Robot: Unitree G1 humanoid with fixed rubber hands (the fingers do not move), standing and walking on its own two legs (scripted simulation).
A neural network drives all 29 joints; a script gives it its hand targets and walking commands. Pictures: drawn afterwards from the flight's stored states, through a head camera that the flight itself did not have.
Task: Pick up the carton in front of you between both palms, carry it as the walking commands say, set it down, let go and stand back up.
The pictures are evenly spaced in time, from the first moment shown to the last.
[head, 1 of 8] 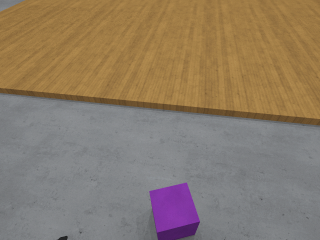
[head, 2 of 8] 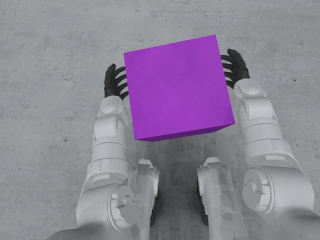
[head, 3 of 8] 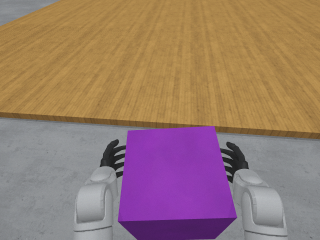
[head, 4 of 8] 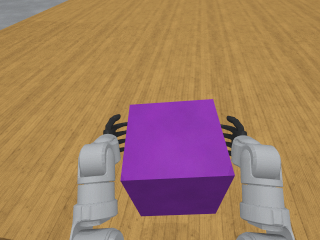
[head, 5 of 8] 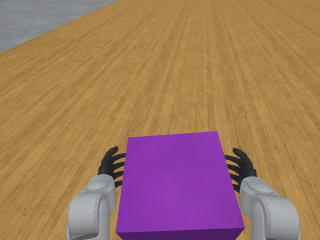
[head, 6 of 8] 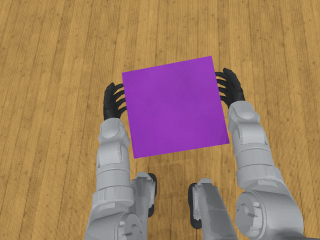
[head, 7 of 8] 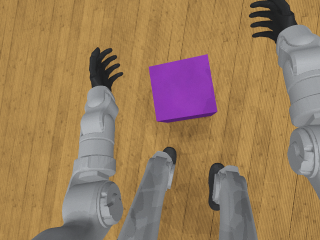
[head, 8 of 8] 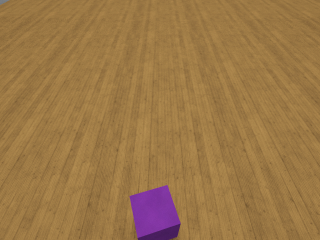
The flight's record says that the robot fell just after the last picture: no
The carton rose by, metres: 0.81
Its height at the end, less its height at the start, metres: +0.07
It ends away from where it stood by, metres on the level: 3.06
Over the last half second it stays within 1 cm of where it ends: yes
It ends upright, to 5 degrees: yes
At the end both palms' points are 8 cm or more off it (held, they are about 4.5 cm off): yes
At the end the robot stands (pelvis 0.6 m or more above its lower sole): yes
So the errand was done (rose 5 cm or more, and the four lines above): yes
